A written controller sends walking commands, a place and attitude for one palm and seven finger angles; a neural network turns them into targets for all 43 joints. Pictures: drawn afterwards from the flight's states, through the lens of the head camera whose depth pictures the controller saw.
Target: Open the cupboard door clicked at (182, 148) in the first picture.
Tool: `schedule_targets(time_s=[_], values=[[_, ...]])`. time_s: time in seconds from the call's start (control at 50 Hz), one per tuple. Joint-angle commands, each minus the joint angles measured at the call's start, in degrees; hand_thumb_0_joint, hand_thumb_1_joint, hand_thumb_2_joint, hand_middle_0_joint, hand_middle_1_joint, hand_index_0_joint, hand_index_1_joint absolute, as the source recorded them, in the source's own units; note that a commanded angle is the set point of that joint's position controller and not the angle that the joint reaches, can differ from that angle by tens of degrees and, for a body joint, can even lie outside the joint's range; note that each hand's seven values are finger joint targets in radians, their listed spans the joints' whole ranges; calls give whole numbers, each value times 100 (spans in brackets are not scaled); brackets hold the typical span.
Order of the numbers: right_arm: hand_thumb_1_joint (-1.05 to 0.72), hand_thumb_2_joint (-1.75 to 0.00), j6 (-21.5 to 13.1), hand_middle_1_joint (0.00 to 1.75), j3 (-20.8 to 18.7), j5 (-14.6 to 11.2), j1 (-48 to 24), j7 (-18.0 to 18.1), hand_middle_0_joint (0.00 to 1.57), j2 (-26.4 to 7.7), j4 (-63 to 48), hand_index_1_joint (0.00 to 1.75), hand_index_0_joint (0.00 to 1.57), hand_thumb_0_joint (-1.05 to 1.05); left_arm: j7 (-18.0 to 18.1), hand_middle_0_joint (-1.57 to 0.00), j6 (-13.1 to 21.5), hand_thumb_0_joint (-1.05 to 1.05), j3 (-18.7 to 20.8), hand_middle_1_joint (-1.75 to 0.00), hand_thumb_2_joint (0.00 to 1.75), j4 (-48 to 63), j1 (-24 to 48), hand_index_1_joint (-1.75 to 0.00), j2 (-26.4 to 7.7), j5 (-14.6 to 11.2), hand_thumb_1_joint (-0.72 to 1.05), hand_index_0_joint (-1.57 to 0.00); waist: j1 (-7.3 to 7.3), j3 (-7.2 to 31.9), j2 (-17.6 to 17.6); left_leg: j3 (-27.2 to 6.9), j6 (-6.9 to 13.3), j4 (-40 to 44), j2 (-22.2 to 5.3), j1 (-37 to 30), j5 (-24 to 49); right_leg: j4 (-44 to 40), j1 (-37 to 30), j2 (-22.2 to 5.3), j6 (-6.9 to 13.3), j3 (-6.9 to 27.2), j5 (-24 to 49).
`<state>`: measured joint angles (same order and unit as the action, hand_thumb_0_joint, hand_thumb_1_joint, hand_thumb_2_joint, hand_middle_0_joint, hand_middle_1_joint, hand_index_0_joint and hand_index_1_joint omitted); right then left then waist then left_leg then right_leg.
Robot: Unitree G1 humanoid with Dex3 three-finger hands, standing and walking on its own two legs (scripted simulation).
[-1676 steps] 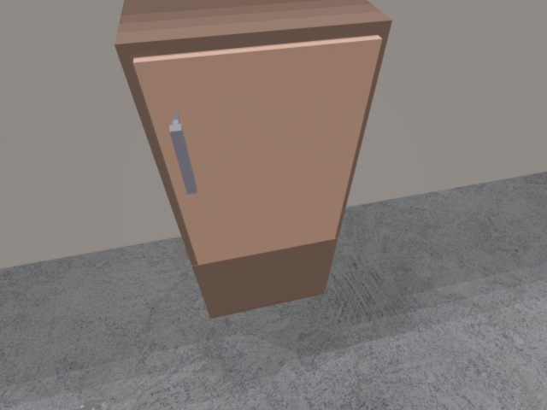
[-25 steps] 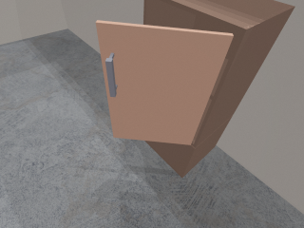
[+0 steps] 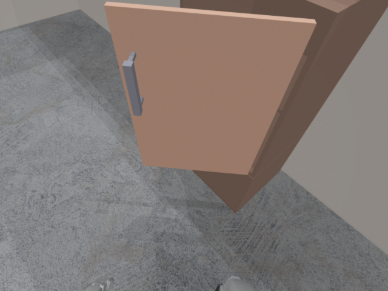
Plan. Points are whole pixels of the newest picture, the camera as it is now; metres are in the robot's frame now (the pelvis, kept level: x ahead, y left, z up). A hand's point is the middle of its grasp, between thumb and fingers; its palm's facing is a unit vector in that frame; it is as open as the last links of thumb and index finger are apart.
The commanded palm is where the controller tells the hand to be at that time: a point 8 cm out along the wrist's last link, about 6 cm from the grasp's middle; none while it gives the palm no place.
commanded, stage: come to a stop and stand still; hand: left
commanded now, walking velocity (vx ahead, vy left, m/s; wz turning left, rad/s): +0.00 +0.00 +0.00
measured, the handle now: (135, 85) +0.55 +0.17 +0.09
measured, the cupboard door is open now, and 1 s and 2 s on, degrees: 44 44 44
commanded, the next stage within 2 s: look again from close up in 1.02 s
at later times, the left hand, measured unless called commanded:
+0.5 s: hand out of the picture -0.02 +0.20 -0.15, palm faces +0.01 -0.96 -0.27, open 7.4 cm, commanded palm none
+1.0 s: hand out of the picture -0.01 +0.15 -0.15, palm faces +0.01 -0.98 -0.21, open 7.3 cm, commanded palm none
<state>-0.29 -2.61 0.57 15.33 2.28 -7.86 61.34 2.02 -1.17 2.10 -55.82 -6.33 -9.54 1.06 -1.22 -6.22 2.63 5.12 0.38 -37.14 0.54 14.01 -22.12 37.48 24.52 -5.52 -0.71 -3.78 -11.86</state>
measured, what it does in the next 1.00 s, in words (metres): stands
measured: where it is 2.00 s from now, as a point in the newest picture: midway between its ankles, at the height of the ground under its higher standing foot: outside the picture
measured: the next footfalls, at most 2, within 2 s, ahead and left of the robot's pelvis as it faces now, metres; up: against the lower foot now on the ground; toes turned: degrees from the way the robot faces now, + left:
none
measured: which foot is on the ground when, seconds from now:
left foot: down 0.00-1.00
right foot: down 0.00-1.00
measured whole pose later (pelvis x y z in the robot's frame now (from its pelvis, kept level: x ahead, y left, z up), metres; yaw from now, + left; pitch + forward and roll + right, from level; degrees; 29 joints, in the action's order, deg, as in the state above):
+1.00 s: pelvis -0.02 -0.02 +0.02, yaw +0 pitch -2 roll +1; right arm -0.7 0.1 0.7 19.9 1.2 -7.4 64.7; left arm 2.0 0.7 -0.4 -62.3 -16.6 -8.7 0.5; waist -0.7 -1.5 -0.5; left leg 4.6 -0.1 -25.4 -1.1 9.1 -14.2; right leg 26.8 14.0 -1.7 0.3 -2.2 -10.7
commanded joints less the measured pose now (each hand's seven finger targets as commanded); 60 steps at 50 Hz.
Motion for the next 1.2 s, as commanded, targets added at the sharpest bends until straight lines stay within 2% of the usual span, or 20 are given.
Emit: schedule_targets(time_s=[0.0, 0.02, 0.04, 0.06, 0.08, 0.1, 0.12, 0.14, 0.16, 0.18, 0.2, 0.24, 0.3, 0.34, 0.4, 0.44, 0.46, 0.78, 0.84, 1.18], values=[[-90, -90, -70, 30, -85, 130, 492, -31, 20, -693, -356, 30, 20, 0, 16, -20, -153, 0, 138, -30, 90, 503, 79, -30, -414, 22, 90, -20, -85, -211, -1691, -2198, 923, 2732, -1899, 953, 964, 1238, 111, 278, 59, 405, -1453], [-90, -90, -87, 30, -47, 128, 161, -2, 20, -650, -441, 30, 20, 0, -11, -20, -140, 0, 167, -30, 90, 392, -186, -30, -382, 40, 90, -20, 143, -61, -1000, -1768, 966, 2435, -1713, 902, 1620, 1573, -118, 278, 110, 551, -1213], [-90, -90, -86, 30, -164, 0, -558, -67, 20, -1302, -743, 30, 20, 0, 178, -20, 6, 0, 9, -30, 90, -62, -1165, -30, -512, -78, 90, -20, 415, 972, -1831, -434, 617, 800, -1465, 43, 3689, 1477, -434, 15, 309, 590, -1082], [-90, -90, -122, 30, -55, 41, -825, -120, 20, -1170, -1129, 30, 20, 0, 123, -20, 146, 0, 19, -30, 90, 20, -1308, -30, -647, -42, 90, -20, 577, 881, -1345, -453, 547, 378, -1160, -136, 4100, 176, -580, 170, 206, 143, -324], [-90, -90, -126, 30, -30, 77, -228, -78, 20, -775, -1200, 30, 20, 0, 98, -20, 278, 0, 37, -30, 90, 134, -1305, -30, -647, 29, 90, -20, 368, 1333, -211, -549, 207, -377, -744, -74, 3795, -338, -1237, -87, 306, 778, 2081], [-90, -90, -118, 30, -40, -13, 351, -47, 20, -695, -1149, 30, 20, 0, 116, -20, 328, 0, 91, -30, 90, 136, -1074, -30, -899, 19, 90, -20, 11, 1615, 620, -389, -15, -280, -458, 80, 2239, -271, -1562, -693, 642, 1276, 3572], [-90, -90, -141, 30, -44, -26, 525, -58, 20, -649, -1181, 30, 20, 0, 84, -20, 300, 0, 46, -30, 90, 300, -774, -30, -917, -5, 90, -20, -161, 1065, -41, -359, -82, 796, -224, -146, 1422, -107, -1132, -732, 707, 956, 3631], [-90, -90, -140, 30, -76, 34, 458, -69, 20, -733, -1155, 30, 20, 0, 63, -20, 227, 0, -3, -30, 90, 404, -632, -30, -892, 2, 90, -20, -152, 672, -1070, -559, -9, 1198, -483, -334, 2541, -11, -706, -232, 399, 675, 2128], [-90, -90, -123, 30, -91, 70, 342, -44, 20, -898, -1108, 30, 20, 0, 49, -20, 157, 0, -18, -30, 90, 399, -612, -30, -798, 25, 90, -20, -44, 481, -1550, -798, 90, 1113, -882, -304, 3831, 16, -579, 195, 197, 410, 566], [-90, -90, -101, 30, -93, 53, 190, -44, 20, -1010, -1168, 30, 20, 0, 66, -20, 96, 0, -20, -30, 90, 375, -681, -30, -752, 21, 90, -20, 38, 470, -1204, -917, 216, 1162, -1071, -323, 4114, -43, -576, 362, 139, 267, -423], [-90, -90, -84, 30, -96, 43, 72, -47, 20, -1079, -1240, 30, 20, 0, 65, -20, 65, 0, -40, -30, 90, 339, -806, -30, -640, 5, 90, -20, 106, 457, -567, -955, 336, 1188, -1119, -230, 3546, -247, -699, 378, 129, 256, -522], [-90, -90, -76, 30, -79, 33, -102, -73, 20, -1055, -1303, 30, 20, 0, 37, -20, 76, 0, -83, -30, 90, 291, -969, -30, -574, 12, 90, -20, 126, 310, -84, -843, 280, 1370, -888, 29, 1710, -713, -827, 270, 182, 545, -84], [-90, -90, -41, 30, -72, 47, -136, -134, 20, -1033, -1253, 30, 20, 0, 0, -20, 69, 0, -83, -30, 90, 328, -988, -30, -696, 31, 90, -20, 73, -42, -394, -876, 236, 1919, -715, 433, -476, -942, -699, 234, 211, 670, -462], [-90, -90, -28, 30, -73, 53, -146, -161, 20, -1057, -1221, 30, 20, 0, -12, -20, 87, 0, -76, -30, 90, 316, -1134, -30, -712, 50, 90, -20, 113, -118, -301, -905, 251, 2042, -696, 607, -808, -1040, -723, 232, 201, 668, -543], [-90, -90, -54, 30, -44, 47, 21, -165, 20, -987, -1110, 30, 20, 0, -20, -20, 149, 0, -72, -30, 90, 289, -1223, -30, -750, 39, 90, -20, 66, 199, -107, -830, 243, 1936, -622, 316, -477, -1246, -769, 137, 225, 781, -575], [-90, -90, -66, 30, -21, 41, 106, -165, 20, -965, -1011, 30, 20, 0, -23, -20, 180, 0, -74, -30, 90, 249, -1236, -30, -762, 32, 90, -20, 41, 185, 19, -783, 228, 1885, -593, 217, -337, -1409, -666, 67, 233, 869, -729], [-90, -90, -77, 30, -7, 43, 155, -165, 20, -943, -950, 30, 20, 0, -22, -20, 190, 0, -74, -30, 90, 234, -1225, -30, -769, 29, 90, -20, 35, 206, -115, -767, 229, 1905, -589, 173, -210, -1430, -701, 49, 248, 855, -663], [-90, -90, -156, 30, 172, 6, 680, -115, 20, -610, -50, 30, 20, 0, 18, -20, 285, 0, -127, -30, 90, -337, -1347, -30, -573, -42, 90, -20, 99, 234, -105, -575, 88, 1803, -564, 109, 752, -1634, -1190, -137, 288, 792, -107], [-90, -90, -143, 30, 176, 11, 717, -106, 20, -552, 61, 30, 20, 0, 19, -20, 287, 0, -131, -30, 90, -404, -1355, -30, -543, -54, 90, -20, 99, 198, -221, -541, 61, 1781, -553, 63, 754, -1685, -1148, -137, 301, 808, -153], [-90, -90, -130, 30, 157, 0, 680, -79, 20, -449, 177, 30, 20, 0, 38, -20, 285, 0, -121, -30, 90, -473, -1406, -30, -401, -29, 90, -20, 82, 103, -172, -567, 43, 1898, -610, -28, 745, -1776, -1116, -61, 252, 753, -58]])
